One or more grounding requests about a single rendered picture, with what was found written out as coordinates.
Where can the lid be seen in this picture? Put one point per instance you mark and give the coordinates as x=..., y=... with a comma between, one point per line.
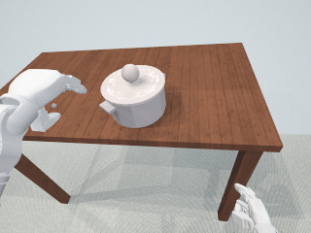
x=119, y=92

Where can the robot left hand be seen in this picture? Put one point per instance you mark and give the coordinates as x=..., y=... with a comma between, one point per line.
x=40, y=87

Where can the robot right forearm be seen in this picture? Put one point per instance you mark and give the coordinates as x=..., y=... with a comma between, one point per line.
x=264, y=228

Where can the robot left forearm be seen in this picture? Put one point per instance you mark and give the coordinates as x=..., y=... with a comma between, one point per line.
x=16, y=115

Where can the pot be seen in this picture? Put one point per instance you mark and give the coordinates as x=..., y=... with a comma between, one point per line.
x=137, y=116

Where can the table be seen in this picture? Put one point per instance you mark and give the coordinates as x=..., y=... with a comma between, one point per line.
x=213, y=102

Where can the knob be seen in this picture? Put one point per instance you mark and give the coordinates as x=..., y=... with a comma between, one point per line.
x=130, y=73

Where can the robot right hand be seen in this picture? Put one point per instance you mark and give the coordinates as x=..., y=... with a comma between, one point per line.
x=248, y=215

